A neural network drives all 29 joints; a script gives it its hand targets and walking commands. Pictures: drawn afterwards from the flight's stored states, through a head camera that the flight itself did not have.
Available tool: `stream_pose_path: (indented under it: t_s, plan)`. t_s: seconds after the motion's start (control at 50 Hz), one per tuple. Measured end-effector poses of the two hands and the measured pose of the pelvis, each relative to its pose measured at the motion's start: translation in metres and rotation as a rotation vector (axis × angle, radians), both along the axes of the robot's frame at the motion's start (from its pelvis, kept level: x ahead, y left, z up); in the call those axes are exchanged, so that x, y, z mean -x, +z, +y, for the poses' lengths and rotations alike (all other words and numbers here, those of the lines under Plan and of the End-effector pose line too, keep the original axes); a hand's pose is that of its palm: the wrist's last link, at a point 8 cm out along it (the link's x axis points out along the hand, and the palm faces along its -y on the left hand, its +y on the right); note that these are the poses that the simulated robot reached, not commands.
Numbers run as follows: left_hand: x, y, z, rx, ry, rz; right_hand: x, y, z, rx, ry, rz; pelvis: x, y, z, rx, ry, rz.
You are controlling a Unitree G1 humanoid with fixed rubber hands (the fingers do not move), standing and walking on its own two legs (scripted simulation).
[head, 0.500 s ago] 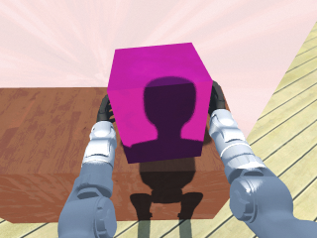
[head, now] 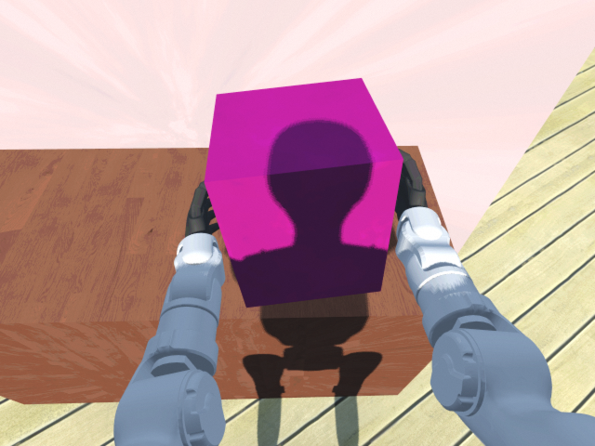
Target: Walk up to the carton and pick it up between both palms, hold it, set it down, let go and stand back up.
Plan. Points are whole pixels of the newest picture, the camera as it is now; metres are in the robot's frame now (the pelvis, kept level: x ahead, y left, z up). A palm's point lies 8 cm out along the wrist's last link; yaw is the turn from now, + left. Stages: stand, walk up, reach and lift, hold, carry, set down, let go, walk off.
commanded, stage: set down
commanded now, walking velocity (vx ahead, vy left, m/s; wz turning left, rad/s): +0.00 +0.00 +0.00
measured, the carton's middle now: (302, 196) +0.45 +0.02 +0.07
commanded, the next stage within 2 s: none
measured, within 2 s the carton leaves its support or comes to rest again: rests again in 1.16 s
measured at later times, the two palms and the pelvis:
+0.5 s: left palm (214, 248) +0.41 +0.16 +0.00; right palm (400, 217) +0.45 -0.13 +0.03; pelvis +0.02 -0.01 +0.00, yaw -1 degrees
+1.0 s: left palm (213, 254) +0.40 +0.16 -0.01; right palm (401, 227) +0.44 -0.14 +0.01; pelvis +0.00 -0.01 -0.01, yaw +0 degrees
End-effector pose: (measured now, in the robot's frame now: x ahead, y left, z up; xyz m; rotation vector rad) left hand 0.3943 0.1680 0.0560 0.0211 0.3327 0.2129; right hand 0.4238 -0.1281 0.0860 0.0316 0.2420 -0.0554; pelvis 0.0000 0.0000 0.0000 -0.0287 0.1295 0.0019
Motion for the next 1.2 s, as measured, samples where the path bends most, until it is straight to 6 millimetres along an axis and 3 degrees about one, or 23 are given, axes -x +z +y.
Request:
stream_pose_path:
  t_s: [0.38, 0.54, 0.7, 1.02, 1.2]
  plan:
    - [-0.011, -0.038, -0.003, 0.019, 0.024, 0.038, -0.017, -0.036, -0.002, 0.027, 0.021, 0.036, -0.011, -0.003, -0.002, 0.000, -0.005, 0.131]
    - [-0.013, -0.066, -0.008, 0.039, 0.047, 0.075, -0.027, -0.062, -0.006, 0.051, 0.044, 0.071, -0.018, -0.005, -0.008, -0.003, -0.010, 0.213]
    - [-0.013, -0.073, -0.013, 0.064, 0.085, 0.013, -0.032, -0.069, -0.011, 0.068, 0.075, 0.035, -0.020, -0.006, -0.017, -0.011, -0.003, 0.272]
    - [-0.010, -0.069, -0.002, 0.064, 0.063, 0.015, -0.017, -0.074, -0.009, 0.102, 0.108, 0.064, -0.002, -0.010, -0.014, -0.006, 0.000, 0.297]
    - [-0.030, -0.039, 0.007, 0.074, 0.071, -0.009, -0.017, -0.066, -0.009, 0.068, 0.128, 0.085, 0.003, -0.011, -0.014, -0.006, -0.001, 0.316]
